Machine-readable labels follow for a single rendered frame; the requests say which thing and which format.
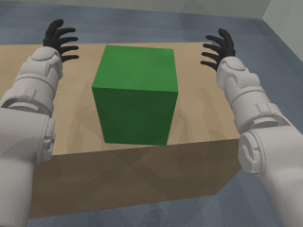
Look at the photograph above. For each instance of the pedestal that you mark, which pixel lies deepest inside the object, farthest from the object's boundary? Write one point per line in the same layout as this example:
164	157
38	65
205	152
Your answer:
86	174

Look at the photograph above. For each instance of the carton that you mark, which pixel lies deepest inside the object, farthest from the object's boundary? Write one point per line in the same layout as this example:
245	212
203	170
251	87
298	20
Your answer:
135	90

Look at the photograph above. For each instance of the left robot forearm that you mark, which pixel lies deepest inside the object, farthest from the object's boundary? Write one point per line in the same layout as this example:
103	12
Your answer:
36	84

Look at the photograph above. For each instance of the robot right hand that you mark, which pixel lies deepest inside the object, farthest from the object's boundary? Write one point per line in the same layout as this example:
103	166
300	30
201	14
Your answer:
226	49

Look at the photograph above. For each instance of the right robot forearm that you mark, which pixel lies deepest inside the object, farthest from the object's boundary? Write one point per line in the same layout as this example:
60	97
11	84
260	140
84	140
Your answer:
248	101

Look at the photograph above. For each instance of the right robot upper arm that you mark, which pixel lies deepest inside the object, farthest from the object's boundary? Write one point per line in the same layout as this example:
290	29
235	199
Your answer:
275	156

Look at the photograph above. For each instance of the left robot upper arm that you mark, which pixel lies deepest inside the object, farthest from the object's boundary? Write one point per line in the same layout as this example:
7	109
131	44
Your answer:
26	140

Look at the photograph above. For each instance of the robot left hand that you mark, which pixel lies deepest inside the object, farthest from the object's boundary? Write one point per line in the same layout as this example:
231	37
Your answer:
52	36

